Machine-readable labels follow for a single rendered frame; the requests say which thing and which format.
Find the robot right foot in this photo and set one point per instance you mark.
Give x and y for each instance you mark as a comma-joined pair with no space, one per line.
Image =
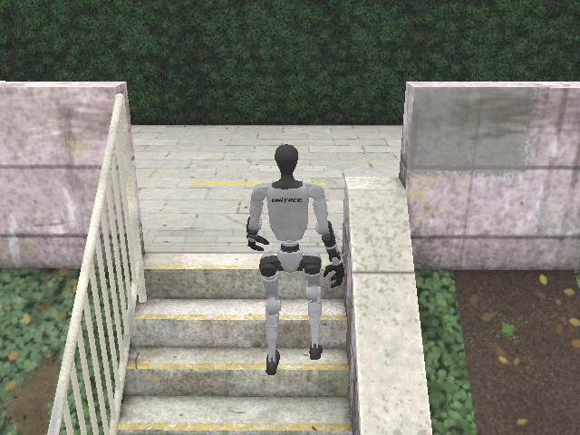
315,353

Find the right robot upper arm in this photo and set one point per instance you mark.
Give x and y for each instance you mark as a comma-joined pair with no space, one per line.
320,208

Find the left robot upper arm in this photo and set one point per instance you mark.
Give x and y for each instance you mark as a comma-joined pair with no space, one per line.
256,205

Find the robot left hand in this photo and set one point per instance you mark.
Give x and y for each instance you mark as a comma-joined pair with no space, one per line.
260,240

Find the humanoid robot head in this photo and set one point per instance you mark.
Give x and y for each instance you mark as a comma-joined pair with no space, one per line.
286,157

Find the robot right hand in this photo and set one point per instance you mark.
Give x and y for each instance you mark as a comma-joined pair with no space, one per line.
338,275

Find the right robot forearm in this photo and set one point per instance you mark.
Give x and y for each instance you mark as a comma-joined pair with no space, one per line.
331,246

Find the left robot forearm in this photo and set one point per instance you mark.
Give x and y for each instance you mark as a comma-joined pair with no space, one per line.
251,234

